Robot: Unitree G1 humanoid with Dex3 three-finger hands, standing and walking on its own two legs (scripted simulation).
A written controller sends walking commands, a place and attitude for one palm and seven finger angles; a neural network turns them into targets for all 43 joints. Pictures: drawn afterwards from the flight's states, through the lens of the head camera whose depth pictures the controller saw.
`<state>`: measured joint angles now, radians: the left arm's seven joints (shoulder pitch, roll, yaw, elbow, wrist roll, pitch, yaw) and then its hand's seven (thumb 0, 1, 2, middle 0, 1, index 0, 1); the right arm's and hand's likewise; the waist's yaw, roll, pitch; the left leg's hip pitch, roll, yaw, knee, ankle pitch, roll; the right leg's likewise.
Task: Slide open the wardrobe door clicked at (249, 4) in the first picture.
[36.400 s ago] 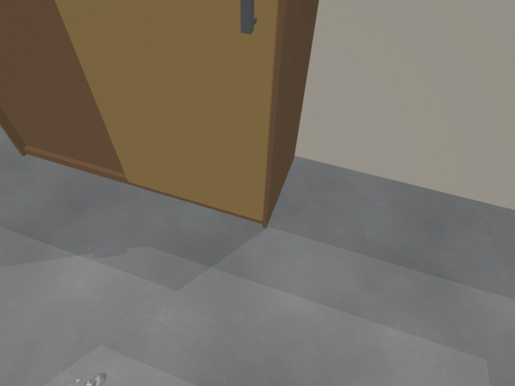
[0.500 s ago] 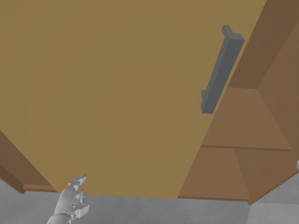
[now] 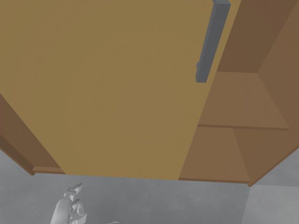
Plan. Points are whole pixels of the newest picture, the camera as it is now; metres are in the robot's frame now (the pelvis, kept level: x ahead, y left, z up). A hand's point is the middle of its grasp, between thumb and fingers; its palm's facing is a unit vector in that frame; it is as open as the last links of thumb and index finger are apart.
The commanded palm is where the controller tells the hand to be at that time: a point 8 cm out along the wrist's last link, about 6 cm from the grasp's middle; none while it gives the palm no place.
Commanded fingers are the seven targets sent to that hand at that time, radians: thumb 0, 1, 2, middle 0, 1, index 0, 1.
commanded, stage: step back with the hand held close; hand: right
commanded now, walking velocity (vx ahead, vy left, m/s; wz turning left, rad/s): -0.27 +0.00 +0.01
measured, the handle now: (208, 42) +0.48 -0.11 +0.26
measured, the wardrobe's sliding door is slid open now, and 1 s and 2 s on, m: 0.47 0.47 0.47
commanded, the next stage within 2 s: stop stepping back and stand still in 0.14 s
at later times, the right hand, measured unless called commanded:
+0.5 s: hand out of the picture +0.08 -0.27 +0.21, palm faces +0.54 +0.73 -0.41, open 7.4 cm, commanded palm +0.03 -0.31 +0.19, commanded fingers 0.00 -0.90 -0.90 0.20 0.30 0.20 0.30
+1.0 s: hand out of the picture -0.04 -0.31 +0.18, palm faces +0.49 +0.78 -0.39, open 7.4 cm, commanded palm -0.11 -0.34 +0.19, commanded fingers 0.00 -0.90 -0.90 0.20 0.30 0.20 0.30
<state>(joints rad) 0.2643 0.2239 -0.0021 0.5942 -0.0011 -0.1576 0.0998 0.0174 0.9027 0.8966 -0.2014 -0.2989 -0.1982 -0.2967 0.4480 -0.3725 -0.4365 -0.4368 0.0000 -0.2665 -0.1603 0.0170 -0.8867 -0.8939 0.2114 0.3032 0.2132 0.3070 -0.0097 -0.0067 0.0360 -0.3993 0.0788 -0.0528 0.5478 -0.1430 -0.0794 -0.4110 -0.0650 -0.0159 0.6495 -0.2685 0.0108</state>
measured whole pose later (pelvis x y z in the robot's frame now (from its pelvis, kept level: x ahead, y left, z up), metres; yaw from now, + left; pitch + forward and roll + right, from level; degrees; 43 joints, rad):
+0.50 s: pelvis -0.13 -0.02 -0.06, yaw +3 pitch -6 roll +0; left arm 0.20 0.27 0.02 0.61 0.02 -0.10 0.07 0.01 0.90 0.90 -0.20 -0.30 -0.20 -0.30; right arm 0.28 -0.50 -0.55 -0.54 0.01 -0.22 -0.11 0.01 -0.88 -0.89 0.21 0.30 0.21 0.31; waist -0.02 0.01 0.03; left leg -0.72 0.12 -0.05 0.94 -0.52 -0.03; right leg -0.62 -0.01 -0.03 1.14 -0.72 0.02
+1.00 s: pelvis -0.27 -0.04 +0.00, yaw +3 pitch +1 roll -3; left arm 0.32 0.27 0.02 0.68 0.03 -0.23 0.10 0.02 0.90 0.90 -0.20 -0.30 -0.20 -0.30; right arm 0.37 -0.39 -0.45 -0.35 0.03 -0.21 -0.17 0.02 -0.89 -0.89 0.21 0.30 0.21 0.31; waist -0.01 0.05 -0.04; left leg -0.41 0.00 0.01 0.81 -0.43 0.03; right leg -0.22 -0.03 -0.10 0.54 -0.35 -0.01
